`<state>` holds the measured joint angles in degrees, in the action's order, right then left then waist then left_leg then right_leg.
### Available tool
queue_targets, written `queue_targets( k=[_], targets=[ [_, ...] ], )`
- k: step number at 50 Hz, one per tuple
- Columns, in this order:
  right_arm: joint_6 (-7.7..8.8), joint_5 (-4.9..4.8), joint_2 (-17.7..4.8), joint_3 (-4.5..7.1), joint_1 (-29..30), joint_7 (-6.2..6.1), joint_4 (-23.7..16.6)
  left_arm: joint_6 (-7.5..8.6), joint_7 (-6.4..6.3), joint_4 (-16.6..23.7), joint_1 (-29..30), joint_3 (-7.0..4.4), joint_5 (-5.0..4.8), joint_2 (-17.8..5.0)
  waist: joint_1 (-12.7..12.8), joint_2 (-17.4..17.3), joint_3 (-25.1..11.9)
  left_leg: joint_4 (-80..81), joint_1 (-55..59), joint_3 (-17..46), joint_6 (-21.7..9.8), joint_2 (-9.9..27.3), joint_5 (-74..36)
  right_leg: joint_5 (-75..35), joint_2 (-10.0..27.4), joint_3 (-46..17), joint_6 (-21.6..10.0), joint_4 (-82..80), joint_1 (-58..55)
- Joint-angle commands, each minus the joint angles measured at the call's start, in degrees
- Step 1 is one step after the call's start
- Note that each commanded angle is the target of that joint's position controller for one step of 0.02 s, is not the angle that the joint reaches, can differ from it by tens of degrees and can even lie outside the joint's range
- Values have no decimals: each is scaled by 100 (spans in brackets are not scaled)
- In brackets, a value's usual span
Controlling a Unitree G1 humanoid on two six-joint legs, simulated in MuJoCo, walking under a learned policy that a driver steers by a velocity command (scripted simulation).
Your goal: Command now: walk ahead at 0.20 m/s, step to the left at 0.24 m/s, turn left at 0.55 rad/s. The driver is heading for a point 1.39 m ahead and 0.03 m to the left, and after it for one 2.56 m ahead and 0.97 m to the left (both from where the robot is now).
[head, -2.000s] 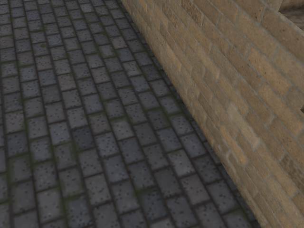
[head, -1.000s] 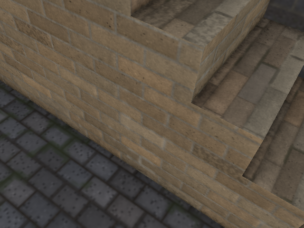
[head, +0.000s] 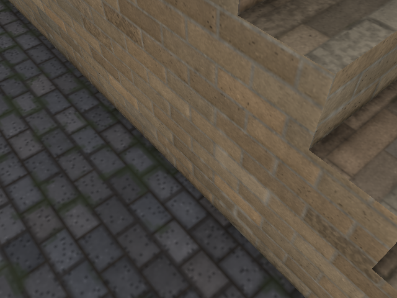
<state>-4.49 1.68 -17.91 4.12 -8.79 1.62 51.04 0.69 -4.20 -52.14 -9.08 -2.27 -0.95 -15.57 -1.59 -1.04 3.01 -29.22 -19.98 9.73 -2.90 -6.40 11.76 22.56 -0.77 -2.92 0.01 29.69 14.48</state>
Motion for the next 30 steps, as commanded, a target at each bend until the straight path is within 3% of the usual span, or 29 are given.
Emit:
queue_targets(
  k=[1, 2, 3, 4, 5, 7, 11, 15, 17, 19, 21, 22, 23, 24, 25, 26, 27, 28, 30],
  targets=[
    [114, 214, -61, 1, 528, 212, -745, 82, -309, -249, -1595, -543, 165, -1966, 488, 786, -531, -2039, -2512, 505, 39, -246, 1542, 1757, 3151, -3190, -367, -2264, -2060],
    [84, 169, -487, 50, 541, 297, -737, 39, -400, -225, -1110, -590, 307, -2076, 352, 979, -271, -2627, -2626, 423, 59, 56, 1124, 2248, 3316, -3513, -878, -2697, -1055],
    [83, 167, -783, 128, 515, 386, -730, 52, -377, -186, -709, -532, 287, -1667, 135, 1087, 145, -2946, -2391, 485, 62, 375, 642, 1713, 2958, -2906, -878, -2569, -588],
    [83, 234, -850, 161, 423, 472, -634, 63, -262, -211, -573, -473, 181, -1326, 11, 936, 212, -3289, -2342, 413, 113, 400, 321, 1025, 2430, -2088, -652, -2312, -667],
    [60, 248, -768, 146, 165, 524, -496, 89, -171, -173, -514, -447, 147, -1150, -56, 930, 108, -3653, -2208, 227, 182, 355, 117, 321, 2040, -1358, -437, -2083, -728],
    [24, 206, -556, 76, 105, 624, -434, 146, -75, -205, -756, -403, 146, -935, 20, 867, 51, -4026, -2129, 8, 272, 418, -169, -308, 1785, -594, -347, -1886, -742],
    [25, 104, -408, -8, 621, 652, -618, 228, -2, -299, -1330, -439, 249, -1068, 412, 1150, 330, -3285, -2213, -226, 517, 610, -373, -260, 1860, -164, -438, -2005, -875],
    [69, 50, -347, -59, 1039, 656, -843, 269, -34, -315, -1512, -543, 230, -1361, 580, 1476, 528, -1960, -1828, -649, 621, 884, -259, -452, 2056, 242, -500, -2150, -1006],
    [84, 36, -272, -105, 1336, 700, -1014, 276, -39, -301, -1472, -590, 225, -1442, 601, 1617, 577, -1240, -1297, -985, 503, 963, -9, -499, 2081, 598, -411, -2166, -857],
    [144, 83, -259, -103, 1391, 668, -1072, 274, -3, -313, -1511, -625, 205, -1459, 611, 1672, 522, -590, -596, -1375, 291, 825, 426, -1106, 2006, 905, -354, -1899, -677],
    [149, 158, -304, -76, 974, 583, -1017, 233, 27, -328, -1556, -648, 155, -1522, 414, 1662, 373, -193, -43, -1501, 41, 680, 695, -1707, 2218, 879, -427, -1393, -628],
    [179, 187, -353, -29, 329, 522, -820, 191, 68, -294, -1483, -612, 142, -1437, 92, 1353, 108, 128, 615, -1494, -114, 565, 610, -2079, 2171, 1056, -446, -587, -474],
    [244, 236, -600, 103, -659, 443, -406, 169, 126, -225, -1517, -521, 203, -1154, -313, 546, -571, 293, 1791, -1480, -221, 310, 677, -2368, 1755, 1406, -336, 906, -116],
    [314, 209, -1402, 292, -1591, 399, -247, 127, 214, 163, -1495, -320, 239, -513, -723, -1484, -1486, 947, 3299, 237, -708, 1467, 2515, -34, 937, 1613, -110, 2974, 1562],
    [365, -27, -1633, 284, -1572, 308, -285, 69, 268, 475, -883, -305, 376, -548, -755, -2222, -1433, 1733, 3205, 1809, -1019, 2299, 2721, 1761, 348, 1001, -158, 4004, 2765],
    [454, -80, -1325, 179, -1338, 206, -251, 26, 302, 446, -674, -337, 319, -783, -581, -1435, -956, 1649, 2786, 1401, -964, 2321, 1620, 1178, 588, 558, -419, 4280, 2808],
    [526, -38, -978, 105, -1028, 85, -194, 46, 368, 354, -715, -302, 238, -729, -309, -959, -725, 1347, 2311, 751, -800, 2097, 488, 558, 786, 339, -556, 3987, 2453],
    [572, -4, -709, 34, -681, -7, -246, 73, 397, 191, -941, -294, 224, -664, -1, -674, -582, 1223, 2030, 258, -661, 1866, -502, 180, 907, 303, -565, 3574, 2090],
    [637, 87, -351, -86, -295, -74, -377, 27, 384, -119, -1353, -290, 326, -627, 215, -725, -595, 1293, 1625, -192, -755, 1731, -1628, -67, 736, 451, -456, 3552, 1574]
  ],
)
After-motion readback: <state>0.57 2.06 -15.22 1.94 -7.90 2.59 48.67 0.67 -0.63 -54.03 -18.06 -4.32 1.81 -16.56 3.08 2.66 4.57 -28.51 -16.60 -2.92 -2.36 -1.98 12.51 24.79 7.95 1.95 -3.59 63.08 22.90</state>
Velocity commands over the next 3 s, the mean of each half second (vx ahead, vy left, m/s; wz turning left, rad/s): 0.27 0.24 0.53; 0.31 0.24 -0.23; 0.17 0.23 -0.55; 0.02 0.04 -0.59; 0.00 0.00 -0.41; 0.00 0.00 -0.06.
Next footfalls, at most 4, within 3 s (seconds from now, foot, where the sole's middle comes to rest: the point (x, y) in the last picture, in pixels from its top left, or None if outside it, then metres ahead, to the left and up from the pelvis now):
0.46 left None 0.14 0.27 -0.77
0.88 right None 0.31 0.20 -0.77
1.34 left None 0.46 0.52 -0.77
1.94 right None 0.43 0.33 -0.77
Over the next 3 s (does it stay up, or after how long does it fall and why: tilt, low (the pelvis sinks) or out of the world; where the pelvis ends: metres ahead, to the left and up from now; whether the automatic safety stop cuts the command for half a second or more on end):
stays up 0.39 0.46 0.01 its command is cut before an obstacle from the start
